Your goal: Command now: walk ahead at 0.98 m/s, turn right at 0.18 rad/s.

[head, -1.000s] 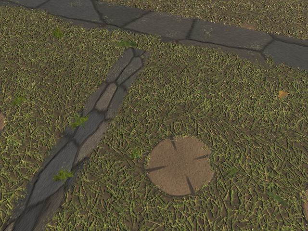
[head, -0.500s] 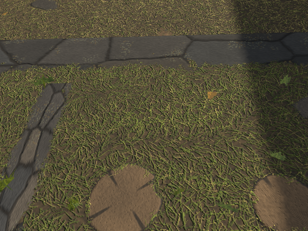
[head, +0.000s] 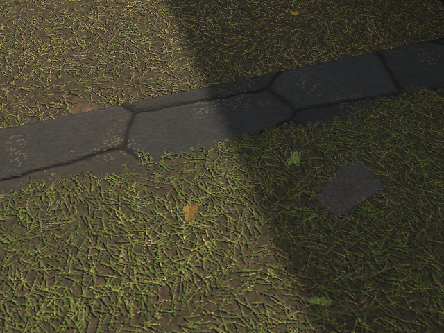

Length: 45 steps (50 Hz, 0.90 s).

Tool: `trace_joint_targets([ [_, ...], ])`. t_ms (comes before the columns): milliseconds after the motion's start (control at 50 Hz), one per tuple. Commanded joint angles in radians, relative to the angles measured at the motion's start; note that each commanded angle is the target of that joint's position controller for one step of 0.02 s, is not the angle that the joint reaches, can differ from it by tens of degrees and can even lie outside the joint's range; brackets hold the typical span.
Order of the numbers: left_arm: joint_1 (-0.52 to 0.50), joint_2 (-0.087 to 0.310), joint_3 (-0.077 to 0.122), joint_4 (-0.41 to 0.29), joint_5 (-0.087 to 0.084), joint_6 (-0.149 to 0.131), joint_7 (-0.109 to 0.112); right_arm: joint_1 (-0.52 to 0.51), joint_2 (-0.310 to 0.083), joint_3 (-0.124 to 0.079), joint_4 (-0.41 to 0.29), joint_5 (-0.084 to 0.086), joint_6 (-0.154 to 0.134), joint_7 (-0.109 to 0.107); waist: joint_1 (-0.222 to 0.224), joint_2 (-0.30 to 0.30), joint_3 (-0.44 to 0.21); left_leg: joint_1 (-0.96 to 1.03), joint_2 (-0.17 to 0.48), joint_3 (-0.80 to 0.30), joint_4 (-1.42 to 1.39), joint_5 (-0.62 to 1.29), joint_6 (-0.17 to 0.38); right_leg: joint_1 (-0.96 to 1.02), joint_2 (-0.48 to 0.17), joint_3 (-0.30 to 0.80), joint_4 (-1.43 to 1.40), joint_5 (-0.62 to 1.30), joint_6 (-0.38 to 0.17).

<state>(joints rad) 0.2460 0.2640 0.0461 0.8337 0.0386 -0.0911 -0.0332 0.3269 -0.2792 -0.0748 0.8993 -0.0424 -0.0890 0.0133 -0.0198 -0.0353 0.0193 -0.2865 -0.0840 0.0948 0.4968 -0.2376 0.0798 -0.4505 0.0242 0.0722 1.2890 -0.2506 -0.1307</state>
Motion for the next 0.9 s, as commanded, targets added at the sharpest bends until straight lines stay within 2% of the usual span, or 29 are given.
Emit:
trace_joint_targets([
  [20, -0.019, -0.004, -0.022, -0.096, 0.018, 0.010, -0.019, 0.062, -0.012, 0.014, -0.006, 0.019, -0.044, 0.005, 0.048, 0.071, 0.058, 0.081, 0.292, -0.425, -0.374, -0.177, 0.132, -0.265, -0.111, 0.054, -0.046, 0.027, 0.020],
  [80, -0.200, 0.019, -0.037, -0.175, 0.020, 0.008, -0.027, 0.106, -0.042, 0.014, -0.001, 0.032, -0.057, 0.012, 0.030, 0.043, 0.127, 0.064, 0.247, -0.277, -0.457, 0.026, 0.130, -0.348, -0.141, -0.039, -0.245, 0.186, 0.044],
  [120, -0.293, -0.001, -0.054, -0.204, 0.006, 0.000, -0.038, 0.131, -0.045, 0.016, -0.001, 0.045, -0.063, 0.015, 0.006, 0.026, 0.129, 0.020, 0.187, -0.160, -0.482, 0.234, 0.095, -0.210, -0.120, -0.117, -0.476, 0.332, 0.045],
  [140, -0.334, -0.019, -0.065, -0.221, -0.003, -0.004, -0.045, 0.160, -0.066, 0.013, 0.007, 0.051, -0.069, 0.012, -0.007, 0.051, 0.137, -0.005, 0.210, -0.153, -0.517, 0.343, 0.090, -0.116, -0.110, -0.146, -0.556, 0.388, 0.037],
  [200, -0.394, 0.009, -0.062, -0.225, -0.007, -0.006, -0.037, 0.228, -0.104, 0.014, 0.040, 0.050, -0.064, 0.007, -0.030, 0.061, 0.126, 0.220, 0.226, -0.089, -0.493, 0.684, 0.070, -0.081, -0.051, -0.203, -0.693, 0.416, 0.007],
  [240, -0.350, 0.048, -0.046, -0.212, 0.005, -0.005, -0.020, 0.249, -0.144, 0.013, 0.052, 0.038, -0.049, -0.006, 0.002, 0.130, 0.040, 0.371, 0.255, -0.067, -0.323, 1.098, 0.053, -0.001, 0.025, -0.232, -0.720, 0.290, -0.015],
  [280, -0.061, 0.117, -0.013, -0.128, 0.003, -0.003, 0.007, 0.226, -0.180, 0.007, 0.063, 0.018, -0.019, -0.029, 0.150, 0.185, -0.129, 0.379, 0.283, -0.056, 0.066, 1.253, 0.037, 0.297, 0.069, -0.200, -0.739, 0.154, -0.050],
  [300, 0.128, 0.163, 0.011, -0.071, 0.011, -0.003, 0.024, 0.191, -0.172, 0.009, 0.051, 0.019, -0.012, -0.033, 0.239, 0.171, -0.207, 0.209, 0.259, -0.059, 0.341, 1.051, 0.033, 0.549, -0.008, -0.121, -0.756, 0.128, -0.071],
  [320, 0.268, 0.248, 0.036, -0.044, 0.030, -0.002, 0.041, 0.191, -0.055, 0.030, 0.012, 0.007, -0.015, -0.026, 0.233, -0.002, -0.331, -0.030, 0.159, -0.066, 0.714, 0.314, 0.051, 0.781, -0.268, 0.154, -0.706, -0.087, -0.071],
  [340, 0.221, 0.259, 0.043, -0.057, 0.041, -0.001, 0.027, 0.313, 0.021, 0.047, -0.024, 0.090, -0.023, -0.016, 0.123, -0.229, -0.484, -0.363, 0.038, -0.155, 1.049, -0.232, 0.032, 0.981, -0.513, 0.714, -0.899, -0.247, -0.190],
  [360, 0.149, 0.181, 0.044, -0.053, 0.017, 0.001, 0.017, 0.170, -0.077, 0.027, -0.037, 0.074, -0.023, -0.028, 0.133, -0.045, -0.343, -0.450, 0.119, -0.183, 1.010, -0.089, 0.056, 0.844, -0.421, 0.607, -0.974, -0.302, -0.138],
  [380, 0.096, 0.118, 0.029, -0.039, 0.013, -0.012, 0.015, 0.071, -0.073, 0.025, -0.055, 0.070, -0.024, -0.020, 0.117, 0.007, -0.175, -0.452, 0.146, -0.180, 0.930, -0.009, 0.052, 0.659, -0.387, 0.437, -1.009, -0.196, -0.107],
  [400, 0.068, 0.088, 0.026, -0.023, 0.018, -0.022, 0.013, 0.052, -0.047, 0.030, -0.051, 0.060, -0.017, -0.012, 0.079, 0.068, -0.084, -0.410, 0.179, -0.182, 0.873, 0.009, 0.048, 0.512, -0.352, 0.324, -1.049, -0.063, -0.081],
  [420, 0.061, 0.065, 0.019, -0.010, 0.015, -0.030, 0.017, 0.055, -0.027, 0.031, -0.044, 0.041, 0.001, -0.001, 0.044, 0.070, -0.043, -0.367, 0.201, -0.186, 0.844, 0.013, 0.043, 0.415, -0.311, 0.218, -1.076, -0.005, -0.047],
  [440, 0.073, 0.045, 0.012, 0.011, 0.004, -0.038, 0.019, 0.088, 0.000, 0.035, -0.044, 0.026, 0.023, 0.013, 0.011, 0.010, -0.027, -0.332, 0.215, -0.181, 0.820, 0.015, 0.033, 0.346, -0.301, 0.152, -1.105, 0.010, -0.030],
  [460, 0.080, 0.026, 0.008, 0.027, -0.009, -0.047, 0.017, 0.066, 0.010, 0.033, -0.054, 0.021, 0.040, 0.020, -0.003, 0.000, 0.002, -0.347, 0.229, -0.178, 0.807, 0.022, 0.029, 0.323, -0.281, 0.090, -1.123, 0.059, -0.008],
  [500, 0.082, 0.025, 0.007, 0.045, -0.030, -0.057, 0.015, -0.021, 0.016, 0.031, -0.089, 0.018, 0.062, 0.034, -0.014, 0.005, 0.051, -0.427, 0.235, -0.143, 0.780, 0.081, 0.020, 0.308, -0.237, -0.063, -1.160, 0.180, 0.041],
  [540, 0.089, 0.030, 0.005, 0.054, -0.024, -0.068, 0.011, -0.127, 0.030, 0.042, -0.145, 0.025, 0.061, 0.043, -0.013, -0.022, 0.099, -0.436, 0.223, -0.084, 0.665, 0.202, 0.020, 0.264, -0.194, -0.200, -1.179, 0.396, 0.074],
  [600, 0.112, 0.051, -0.001, 0.061, -0.023, -0.072, 0.020, -0.222, 0.023, 0.052, -0.177, 0.037, 0.054, 0.055, -0.004, 0.010, 0.111, -0.375, 0.165, 0.021, 0.447, 0.352, 0.047, 0.290, -0.145, -0.332, -1.180, 0.641, 0.115],
  [660, 0.177, 0.119, 0.004, 0.072, -0.031, -0.065, 0.051, -0.282, -0.008, 0.054, -0.203, 0.020, 0.043, 0.067, -0.009, -0.013, 0.107, -0.271, 0.075, 0.134, 0.241, 0.395, 0.087, 0.426, -0.183, -0.373, -1.089, 1.081, 0.141],
  [700, 0.154, 0.188, 0.021, 0.048, -0.022, -0.039, 0.082, -0.136, -0.071, 0.035, -0.163, 0.022, 0.046, 0.065, -0.100, -0.069, -0.007, -0.085, 0.000, 0.148, 0.213, 0.320, 0.111, 0.497, -0.223, -0.360, -0.875, 1.350, 0.149],
  [740, 0.029, 0.239, 0.041, 0.000, -0.003, -0.003, 0.088, 0.277, -0.163, -0.015, -0.045, 0.024, 0.052, 0.041, -0.303, -0.075, -0.187, 0.339, -0.017, 0.038, 0.209, 0.182, 0.176, 0.349, -0.251, -0.308, -0.340, 1.313, 0.126],
  [760, -0.004, 0.202, 0.042, 0.001, -0.002, 0.006, 0.065, 0.309, -0.197, -0.042, -0.025, 0.042, 0.057, 0.018, -0.299, 0.049, -0.151, 0.435, 0.033, -0.065, 0.120, 0.107, 0.221, 0.178, -0.099, -0.310, 0.078, 0.528, 0.113],
  [780, 0.002, 0.029, -0.005, -0.066, 0.022, -0.013, 0.051, 0.210, -0.258, -0.054, -0.028, 0.044, 0.069, 0.008, -0.145, 0.264, -0.069, 0.503, 0.140, -0.312, 0.216, 0.365, 0.265, -0.190, 0.031, -0.228, 0.420, -0.256, 0.125],
  [800, 0.060, 0.031, -0.021, -0.181, -0.013, -0.037, 0.041, 0.158, -0.322, -0.066, -0.076, 0.021, 0.076, 0.002, -0.074, 0.287, -0.287, 0.690, 0.303, -0.786, -0.061, 0.010, 0.458, -0.414, 0.031, -0.018, 0.484, -0.255, 0.135],
  [820, 0.003, 0.087, -0.024, -0.178, -0.001, -0.060, 0.040, 0.119, -0.248, -0.060, -0.102, 0.014, 0.077, -0.006, -0.081, 0.094, -0.182, 0.591, 0.347, -0.926, -0.268, -0.252, 0.414, -0.479, -0.027, 0.027, 0.374, -0.174, 0.123],
  [840, -0.031, 0.117, -0.017, -0.171, 0.000, -0.064, 0.036, 0.083, -0.181, -0.045, -0.096, 0.015, 0.072, -0.011, -0.034, -0.039, -0.049, 0.406, 0.323, -0.858, -0.306, -0.266, 0.357, -0.439, -0.072, 0.027, 0.254, -0.102, 0.127],
  [860, -0.050, 0.105, -0.020, -0.171, 0.020, -0.052, 0.038, 0.053, -0.160, -0.036, -0.093, 0.024, 0.061, -0.011, 0.014, -0.089, 0.007, 0.255, 0.274, -0.765, -0.305, -0.163, 0.321, -0.370, -0.098, 0.023, 0.181, -0.100, 0.141],
  [900, -0.039, 0.087, -0.030, -0.174, 0.041, -0.001, 0.035, 0.026, -0.137, -0.023, -0.103, 0.035, 0.028, -0.018, 0.069, -0.100, 0.060, 0.017, 0.199, -0.631, -0.314, -0.032, 0.305, -0.247, -0.150, 0.017, 0.043, -0.111, 0.187],
])
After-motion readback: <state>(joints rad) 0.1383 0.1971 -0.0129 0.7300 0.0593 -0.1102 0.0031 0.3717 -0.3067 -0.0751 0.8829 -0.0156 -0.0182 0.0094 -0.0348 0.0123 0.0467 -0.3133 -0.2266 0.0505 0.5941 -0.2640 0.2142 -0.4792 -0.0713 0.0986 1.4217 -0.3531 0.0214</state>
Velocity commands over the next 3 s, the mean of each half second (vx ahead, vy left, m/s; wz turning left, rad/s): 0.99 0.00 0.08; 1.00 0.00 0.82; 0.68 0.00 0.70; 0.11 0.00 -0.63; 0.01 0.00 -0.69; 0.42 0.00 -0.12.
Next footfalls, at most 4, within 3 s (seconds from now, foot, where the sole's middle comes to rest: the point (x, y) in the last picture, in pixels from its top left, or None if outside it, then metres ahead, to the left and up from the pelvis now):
0.30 right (268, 326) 0.50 -0.11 -0.77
0.76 left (208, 209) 0.92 0.07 -0.77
1.18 right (198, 120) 1.37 0.11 -0.77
1.54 left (116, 124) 1.36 0.46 -0.77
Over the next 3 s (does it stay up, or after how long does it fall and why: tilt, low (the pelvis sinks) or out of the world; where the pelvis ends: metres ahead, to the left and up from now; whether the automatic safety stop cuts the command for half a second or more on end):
stays up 1.52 0.31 0.01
